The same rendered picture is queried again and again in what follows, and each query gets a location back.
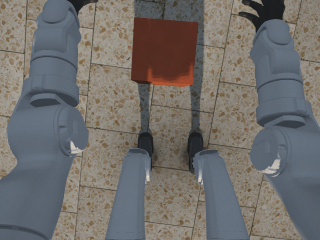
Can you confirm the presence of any robot left shin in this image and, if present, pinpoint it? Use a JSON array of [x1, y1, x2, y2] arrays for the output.
[[122, 148, 150, 166]]

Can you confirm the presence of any right robot thigh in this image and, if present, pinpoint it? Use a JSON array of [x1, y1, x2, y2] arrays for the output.
[[195, 154, 250, 240]]

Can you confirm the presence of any left robot upper arm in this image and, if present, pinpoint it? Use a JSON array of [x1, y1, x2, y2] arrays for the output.
[[0, 104, 89, 240]]

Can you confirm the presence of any left robot hand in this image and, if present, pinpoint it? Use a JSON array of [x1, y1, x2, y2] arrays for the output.
[[67, 0, 99, 16]]

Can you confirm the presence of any carton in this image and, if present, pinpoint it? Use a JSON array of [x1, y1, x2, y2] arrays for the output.
[[131, 17, 199, 87]]

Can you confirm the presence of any left robot forearm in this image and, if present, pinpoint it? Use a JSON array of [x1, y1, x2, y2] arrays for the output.
[[6, 0, 82, 152]]

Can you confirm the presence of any right robot upper arm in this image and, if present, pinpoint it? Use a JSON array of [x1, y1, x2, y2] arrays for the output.
[[249, 125, 320, 240]]

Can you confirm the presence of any right robot hand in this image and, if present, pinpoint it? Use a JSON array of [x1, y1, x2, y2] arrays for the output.
[[238, 0, 285, 33]]

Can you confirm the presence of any right robot forearm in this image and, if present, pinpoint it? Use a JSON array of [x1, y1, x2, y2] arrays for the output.
[[249, 19, 320, 134]]

